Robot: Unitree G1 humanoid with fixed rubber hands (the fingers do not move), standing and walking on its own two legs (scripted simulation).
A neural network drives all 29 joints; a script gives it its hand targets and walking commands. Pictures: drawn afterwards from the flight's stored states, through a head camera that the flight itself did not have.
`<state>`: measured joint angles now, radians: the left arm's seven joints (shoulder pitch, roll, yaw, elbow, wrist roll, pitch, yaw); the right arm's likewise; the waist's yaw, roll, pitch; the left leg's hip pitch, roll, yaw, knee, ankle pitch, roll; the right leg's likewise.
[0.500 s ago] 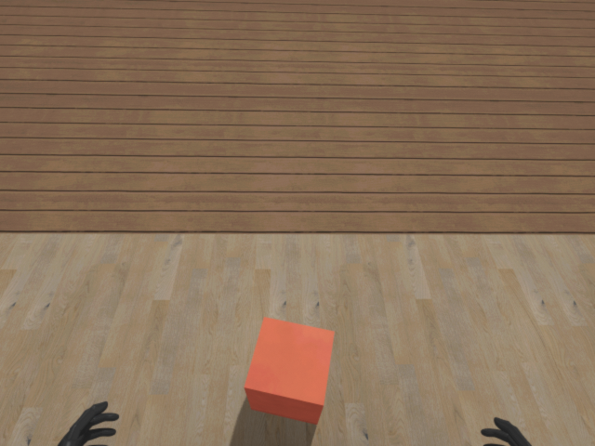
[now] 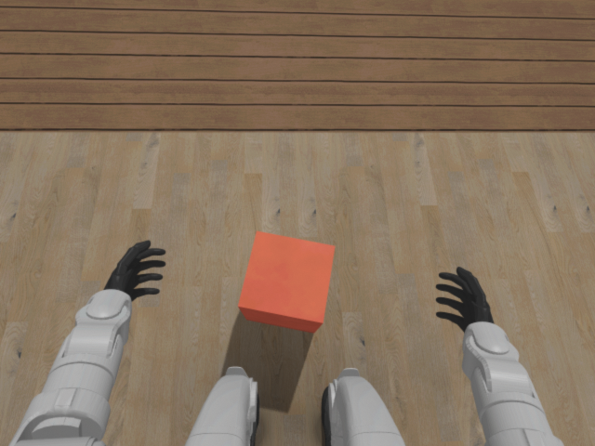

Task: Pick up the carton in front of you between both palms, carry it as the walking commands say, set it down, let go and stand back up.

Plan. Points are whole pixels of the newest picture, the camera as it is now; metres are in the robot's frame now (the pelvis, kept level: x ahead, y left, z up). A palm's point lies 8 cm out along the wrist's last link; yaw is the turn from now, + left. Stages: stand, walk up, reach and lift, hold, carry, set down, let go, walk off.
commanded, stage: reach and lift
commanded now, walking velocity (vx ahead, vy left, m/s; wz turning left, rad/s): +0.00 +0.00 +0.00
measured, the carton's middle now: (287, 285) +0.43 +0.01 -0.58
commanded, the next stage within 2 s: none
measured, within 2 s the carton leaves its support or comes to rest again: neither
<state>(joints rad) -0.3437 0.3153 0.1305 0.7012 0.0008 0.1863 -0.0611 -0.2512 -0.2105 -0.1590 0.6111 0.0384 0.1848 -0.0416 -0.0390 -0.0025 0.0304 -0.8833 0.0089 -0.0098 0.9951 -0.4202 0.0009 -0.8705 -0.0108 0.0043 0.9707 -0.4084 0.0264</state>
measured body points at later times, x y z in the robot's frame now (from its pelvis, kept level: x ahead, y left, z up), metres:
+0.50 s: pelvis -0.07 +0.01 -0.07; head +0.23 +0.03 +0.27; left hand +0.49 +0.20 -0.16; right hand +0.42 -0.19 -0.16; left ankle +0.03 +0.12 -0.67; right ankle +0.03 -0.14 -0.67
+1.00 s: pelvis -0.06 +0.00 -0.23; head +0.29 +0.02 +0.05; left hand +0.47 +0.19 -0.40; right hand +0.42 -0.20 -0.39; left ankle +0.03 +0.12 -0.67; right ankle +0.03 -0.14 -0.67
